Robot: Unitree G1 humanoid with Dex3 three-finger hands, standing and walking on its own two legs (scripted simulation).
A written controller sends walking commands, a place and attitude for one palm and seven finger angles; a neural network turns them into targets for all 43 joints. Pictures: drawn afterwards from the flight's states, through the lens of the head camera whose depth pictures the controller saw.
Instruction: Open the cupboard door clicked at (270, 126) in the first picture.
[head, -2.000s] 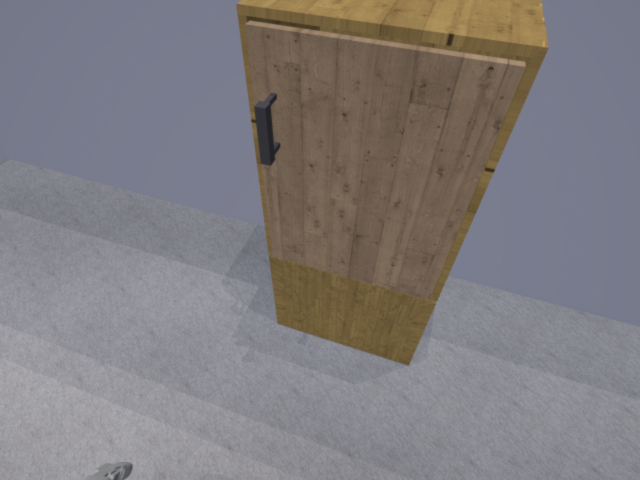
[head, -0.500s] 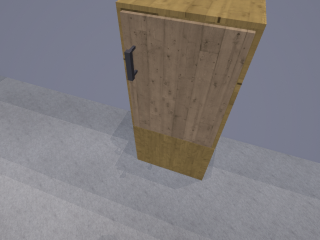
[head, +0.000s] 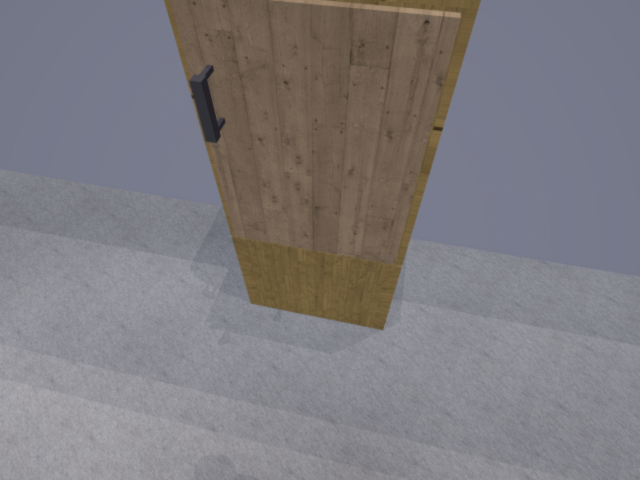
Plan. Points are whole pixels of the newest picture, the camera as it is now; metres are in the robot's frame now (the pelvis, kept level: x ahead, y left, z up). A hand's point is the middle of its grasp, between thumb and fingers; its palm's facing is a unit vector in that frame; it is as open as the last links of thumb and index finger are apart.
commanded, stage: turn to face it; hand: left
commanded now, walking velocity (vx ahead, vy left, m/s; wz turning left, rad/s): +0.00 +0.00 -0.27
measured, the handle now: (210, 104) +0.69 +0.24 +0.08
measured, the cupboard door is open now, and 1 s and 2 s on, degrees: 0 0 0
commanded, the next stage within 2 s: take the last steps up to it in 0.16 s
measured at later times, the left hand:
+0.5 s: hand out of the picture +0.08 +0.18 -0.16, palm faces -0.11 -0.97 -0.22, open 7.4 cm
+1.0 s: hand out of the picture +0.07 +0.25 -0.18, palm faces -0.09 -0.98 -0.17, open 7.4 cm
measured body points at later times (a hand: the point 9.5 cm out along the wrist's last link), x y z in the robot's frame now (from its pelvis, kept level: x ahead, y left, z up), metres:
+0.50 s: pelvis +0.00 +0.00 +0.00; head +0.00 -0.01 +0.45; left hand +0.08 +0.23 -0.14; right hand -0.04 -0.22 -0.16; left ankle -0.01 +0.12 -0.71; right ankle -0.04 -0.10 -0.73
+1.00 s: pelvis +0.07 +0.07 +0.01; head +0.10 +0.09 +0.46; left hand +0.08 +0.30 -0.16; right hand +0.10 -0.17 -0.13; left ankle +0.13 +0.16 -0.73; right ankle +0.00 -0.05 -0.68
